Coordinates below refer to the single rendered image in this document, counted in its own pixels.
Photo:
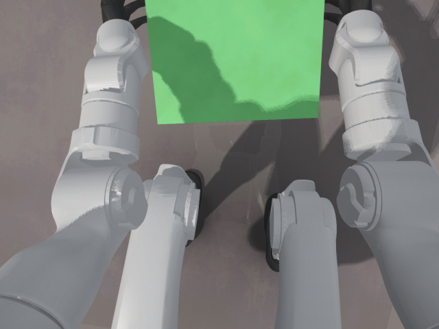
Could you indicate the robot left upper arm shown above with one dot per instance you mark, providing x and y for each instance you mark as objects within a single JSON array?
[{"x": 52, "y": 284}]

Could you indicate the robot right upper arm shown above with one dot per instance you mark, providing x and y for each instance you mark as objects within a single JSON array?
[{"x": 395, "y": 206}]

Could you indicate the robot left forearm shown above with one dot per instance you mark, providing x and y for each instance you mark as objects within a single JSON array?
[{"x": 107, "y": 134}]

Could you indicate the right robot thigh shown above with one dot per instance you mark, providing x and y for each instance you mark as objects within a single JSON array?
[{"x": 308, "y": 295}]

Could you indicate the robot left hand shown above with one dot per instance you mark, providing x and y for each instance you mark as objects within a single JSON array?
[{"x": 114, "y": 9}]

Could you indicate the left robot thigh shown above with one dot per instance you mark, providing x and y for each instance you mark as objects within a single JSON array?
[{"x": 149, "y": 290}]

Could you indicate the carton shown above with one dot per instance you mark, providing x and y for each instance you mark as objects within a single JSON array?
[{"x": 235, "y": 60}]

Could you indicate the robot thigh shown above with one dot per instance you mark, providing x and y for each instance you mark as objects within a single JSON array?
[
  {"x": 308, "y": 295},
  {"x": 149, "y": 290}
]

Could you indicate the robot right forearm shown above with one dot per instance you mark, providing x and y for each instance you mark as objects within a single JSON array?
[{"x": 372, "y": 94}]

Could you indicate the robot right hand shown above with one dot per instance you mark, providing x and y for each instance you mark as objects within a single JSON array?
[{"x": 346, "y": 6}]

